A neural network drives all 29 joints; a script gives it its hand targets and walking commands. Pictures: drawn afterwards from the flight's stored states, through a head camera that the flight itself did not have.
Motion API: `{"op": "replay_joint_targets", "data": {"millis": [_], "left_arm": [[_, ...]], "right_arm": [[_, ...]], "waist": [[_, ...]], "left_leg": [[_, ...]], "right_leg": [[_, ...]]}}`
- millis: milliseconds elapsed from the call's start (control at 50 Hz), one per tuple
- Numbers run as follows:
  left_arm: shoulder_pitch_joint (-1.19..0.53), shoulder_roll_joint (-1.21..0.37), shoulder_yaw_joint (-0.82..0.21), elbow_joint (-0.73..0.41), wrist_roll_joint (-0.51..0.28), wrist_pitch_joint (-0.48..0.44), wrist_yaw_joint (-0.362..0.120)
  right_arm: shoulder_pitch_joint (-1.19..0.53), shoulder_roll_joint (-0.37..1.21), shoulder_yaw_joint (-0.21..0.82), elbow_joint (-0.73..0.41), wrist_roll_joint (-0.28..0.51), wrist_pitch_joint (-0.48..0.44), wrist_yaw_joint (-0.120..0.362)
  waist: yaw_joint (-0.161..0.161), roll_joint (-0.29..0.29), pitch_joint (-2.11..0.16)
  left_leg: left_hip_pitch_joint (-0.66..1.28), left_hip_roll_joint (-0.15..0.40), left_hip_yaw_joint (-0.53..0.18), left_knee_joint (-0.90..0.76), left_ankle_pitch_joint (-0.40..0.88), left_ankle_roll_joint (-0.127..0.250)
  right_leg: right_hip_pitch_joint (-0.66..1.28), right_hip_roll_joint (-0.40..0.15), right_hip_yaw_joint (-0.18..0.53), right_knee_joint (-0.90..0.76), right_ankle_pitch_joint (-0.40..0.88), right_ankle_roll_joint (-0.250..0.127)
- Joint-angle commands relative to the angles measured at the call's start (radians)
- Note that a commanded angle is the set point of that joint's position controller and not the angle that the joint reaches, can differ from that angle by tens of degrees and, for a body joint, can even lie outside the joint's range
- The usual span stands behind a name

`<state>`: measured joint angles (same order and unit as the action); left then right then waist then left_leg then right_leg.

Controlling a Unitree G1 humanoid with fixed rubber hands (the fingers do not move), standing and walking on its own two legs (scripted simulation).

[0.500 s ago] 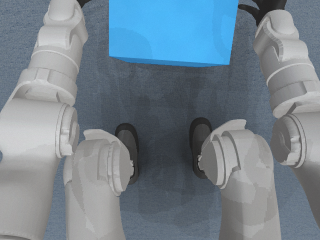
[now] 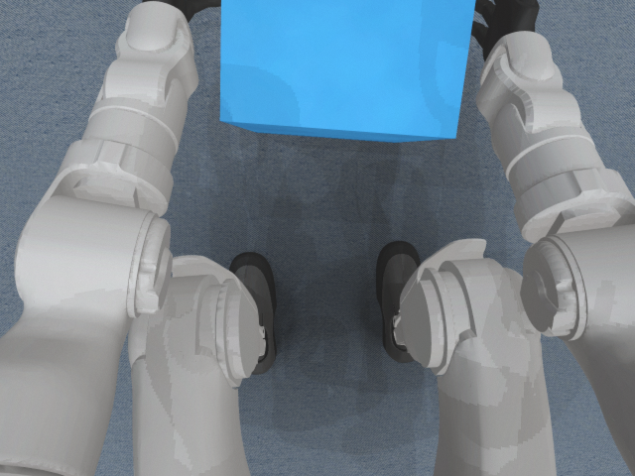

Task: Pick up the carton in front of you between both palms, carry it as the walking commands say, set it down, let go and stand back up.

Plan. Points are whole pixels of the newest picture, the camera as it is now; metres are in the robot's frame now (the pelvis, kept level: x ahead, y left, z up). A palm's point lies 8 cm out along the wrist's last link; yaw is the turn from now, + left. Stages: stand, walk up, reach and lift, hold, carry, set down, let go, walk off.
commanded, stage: reach and lift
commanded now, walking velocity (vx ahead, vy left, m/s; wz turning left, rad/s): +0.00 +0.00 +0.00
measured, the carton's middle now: (337, 44) +0.53 -0.02 -0.25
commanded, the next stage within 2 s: none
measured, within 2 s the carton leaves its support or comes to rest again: leaves its support in 0.36 s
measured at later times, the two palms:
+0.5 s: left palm out of the picture +0.54 +0.14 -0.13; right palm (518, 8) +0.52 -0.16 -0.12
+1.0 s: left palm out of the picture +0.49 +0.14 +0.06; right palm out of the picture +0.48 -0.16 +0.06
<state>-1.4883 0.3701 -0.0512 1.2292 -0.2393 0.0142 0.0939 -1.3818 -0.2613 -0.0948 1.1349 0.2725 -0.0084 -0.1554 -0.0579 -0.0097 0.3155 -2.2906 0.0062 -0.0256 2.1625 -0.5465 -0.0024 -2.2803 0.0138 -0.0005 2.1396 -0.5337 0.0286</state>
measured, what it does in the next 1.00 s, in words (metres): rises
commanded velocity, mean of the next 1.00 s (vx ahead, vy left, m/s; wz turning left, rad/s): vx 0.00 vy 0.00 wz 0.00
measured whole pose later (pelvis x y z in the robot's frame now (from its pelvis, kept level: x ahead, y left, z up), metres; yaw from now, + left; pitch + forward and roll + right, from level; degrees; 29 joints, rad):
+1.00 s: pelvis +0.00 +0.00 +0.12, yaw +2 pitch +42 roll -1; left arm -1.04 0.00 0.43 0.73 0.24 0.36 0.04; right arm -0.96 0.03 -0.51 0.62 -0.19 0.38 -0.05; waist -0.04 0.01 -0.17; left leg -2.01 -0.05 -0.04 1.76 -0.48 -0.02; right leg -2.00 0.06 0.05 1.75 -0.49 0.05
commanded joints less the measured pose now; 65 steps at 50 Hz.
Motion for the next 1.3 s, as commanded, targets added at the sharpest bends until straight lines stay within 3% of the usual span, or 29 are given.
{"op": "replay_joint_targets", "data": {"millis": [0, 40, 60, 140, 200, 240, 300, 400, 440, 460, 480, 520, 640, 720, 820, 940, 1120, 1280], "left_arm": [[-0.292, -0.011, -0.014, -0.085, 0.002, -0.024, 0.006], [-0.303, -0.028, -0.001, -0.092, 0.032, -0.028, 0.015], [-0.357, -0.159, -0.06, -0.113, 0.013, -0.028, -0.003], [-0.514, -0.635, -0.124, -0.102, 0.042, 0.003, -0.111], [-0.51, -0.832, -0.079, -0.135, 0.092, 0.04, -0.185], [-0.512, -0.908, -0.062, -0.173, 0.106, 0.057, -0.209], [-0.537, -1.019, -0.093, -0.277, 0.075, 0.077, -0.228], [-0.589, -1.165, -0.196, -0.583, 0.02, 0.124, -0.226], [-0.516, -1.237, -0.202, -0.636, 0.034, 0.162, -0.224], [-0.473, -1.281, -0.188, -0.641, 0.045, 0.178, -0.222], [-0.444, -1.285, -0.184, -0.621, 0.077, 0.198, -0.229], [-0.355, -1.328, -0.142, -0.578, 0.119, 0.237, -0.243], [-0.245, -1.36, 0.022, -0.395, 0.27, 0.301, -0.275], [-0.243, -1.35, 0.095, -0.363, 0.328, 0.307, -0.286], [-0.23, -1.372, 0.096, -0.386, 0.349, 0.316, -0.281], [-0.154, -1.43, 0.033, -0.457, 0.338, 0.337, -0.278], [-0.019, -1.519, -0.138, -0.58, 0.252, 0.354, -0.287], [0.131, -1.538, -0.153, -0.576, 0.267, 0.341, -0.279]], "right_arm": [[-0.257, 0.01, 0.017, -0.081, 0.003, -0.021, 0.0], [-0.266, 0.044, 0.018, -0.074, -0.009, -0.023, 0.001], [-0.328, 0.152, 0.061, -0.104, 0.008, -0.026, 0.019], [-0.553, 0.603, 0.134, -0.134, -0.03, 0.011, 0.133], [-0.627, 0.783, 0.121, -0.179, -0.088, 0.063, 0.215], [-0.629, 0.864, 0.114, -0.216, -0.1, 0.082, 0.24], [-0.638, 0.971, 0.148, -0.293, -0.057, 0.103, 0.267], [-0.621, 1.142, 0.245, -0.489, 0.003, 0.165, 0.269], [-0.632, 1.164, 0.266, -0.588, -0.013, 0.198, 0.276], [-0.644, 1.163, 0.274, -0.62, -0.03, 0.207, 0.279], [-0.609, 1.195, 0.275, -0.628, -0.054, 0.229, 0.287], [-0.565, 1.215, 0.261, -0.63, -0.1, 0.262, 0.299], [-0.389, 1.216, 0.08, -0.439, -0.304, 0.324, 0.312], [-0.37, 1.211, 0.002, -0.393, -0.375, 0.334, 0.322], [-0.363, 1.259, 0.028, -0.409, -0.367, 0.345, 0.34], [-0.32, 1.326, 0.146, -0.488, -0.306, 0.374, 0.367], [-0.136, 1.376, 0.271, -0.552, -0.269, 0.388, 0.364], [0.028, 1.398, 0.279, -0.527, -0.284, 0.375, 0.359]], "waist": [[-0.006, 0.055, -1.115], [0.007, 0.061, -1.116], [0.009, 0.066, -1.123], [0.016, 0.073, -1.079], [0.017, 0.064, -1.042], [0.014, 0.06, -1.08], [0.015, 0.062, -1.272], [0.023, 0.088, -1.73], [0.021, 0.104, -1.825], [0.035, 0.101, -1.826], [0.017, 0.078, -1.76], [0.02, 0.066, -1.674], [-0.025, 0.074, -1.332], [-0.033, 0.087, -1.302], [-0.008, 0.08, -1.396], [0.036, 0.031, -1.518], [0.01, 0.042, -1.514], [0.012, 0.06, -1.359]], "left_leg": [[0.583, -0.047, 0.015, -0.168, 0.218, -0.007], [0.602, -0.052, 0.018, -0.173, 0.221, -0.007], [0.608, -0.06, 0.018, -0.173, 0.236, -0.002], [0.562, -0.087, 0.027, -0.156, 0.205, 0.008], [0.544, -0.105, 0.05, -0.135, 0.18, 0.016], [0.564, -0.114, 0.063, -0.128, 0.2, 0.017], [0.646, -0.121, 0.081, -0.114, 0.287, 0.012], [0.871, -0.14, 0.101, -0.116, 0.471, -0.004], [0.964, -0.149, 0.098, -0.133, 0.516, -0.003], [0.884, -0.156, 0.108, -0.152, 0.435, -0.001], [0.875, -0.153, 0.097, -0.178, 0.423, 0.001], [0.835, -0.158, 0.094, -0.208, 0.413, 0.002], [0.608, -0.172, 0.095, -0.367, 0.123, -0.001], [0.611, -0.178, 0.091, -0.446, 0.072, -0.004], [0.717, -0.184, 0.09, -0.529, 0.075, -0.002], [0.899, -0.185, 0.084, -0.601, 0.162, 0.002], [1.065, -0.186, 0.06, -0.71, 0.266, -0.019], [1.18, -0.184, 0.034, -0.857, 0.262, -0.022]], "right_leg": [[0.557, 0.04, -0.036, -0.16, 0.267, 0.02], [0.553, 0.047, -0.041, -0.161, 0.263, 0.019], [0.554, 0.057, -0.044, -0.162, 0.269, 0.013], [0.52, 0.087, -0.048, -0.141, 0.23, 0.006], [0.503, 0.104, -0.068, -0.124, 0.192, 0.0], [0.528, 0.114, -0.082, -0.117, 0.207, 0.001], [0.607, 0.122, -0.095, -0.099, 0.301, -0.001], [0.771, 0.138, -0.111, -0.099, 0.482, 0.003], [0.737, 0.148, -0.12, -0.124, 0.474, 0.008], [0.786, 0.146, -0.119, -0.128, 0.436, 0.003], [0.727, 0.148, -0.121, -0.165, 0.402, 0.012], [0.668, 0.15, -0.11, -0.21, 0.359, 0.013], [0.575, 0.152, -0.095, -0.361, 0.123, -0.01], [0.604, 0.153, -0.086, -0.433, 0.086, -0.02], [0.691, 0.154, -0.084, -0.499, 0.094, -0.013], [0.8, 0.162, -0.084, -0.57, 0.141, 0.006], [0.983, 0.164, -0.061, -0.684, 0.254, 0.002], [1.124, 0.162, -0.023, -0.828, 0.26, -0.009]]}}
